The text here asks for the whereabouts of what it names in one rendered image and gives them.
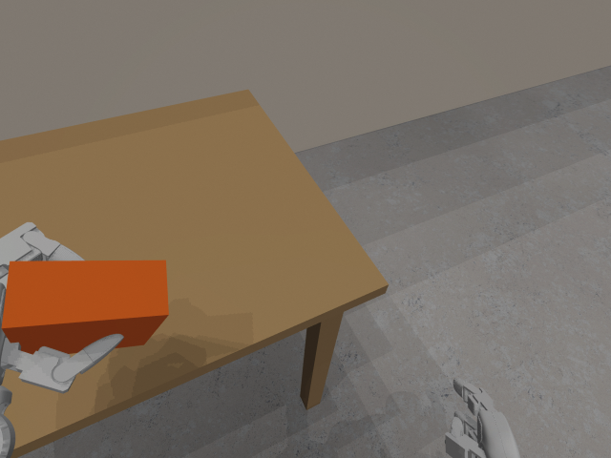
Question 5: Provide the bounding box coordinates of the robot right hand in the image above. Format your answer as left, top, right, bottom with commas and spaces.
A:
445, 378, 520, 458

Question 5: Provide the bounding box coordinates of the robot left hand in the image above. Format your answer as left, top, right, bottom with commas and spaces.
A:
0, 222, 124, 394

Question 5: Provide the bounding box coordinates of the sponge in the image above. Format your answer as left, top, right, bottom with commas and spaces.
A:
2, 260, 169, 355

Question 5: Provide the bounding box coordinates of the table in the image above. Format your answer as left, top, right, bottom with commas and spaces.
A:
0, 90, 389, 458

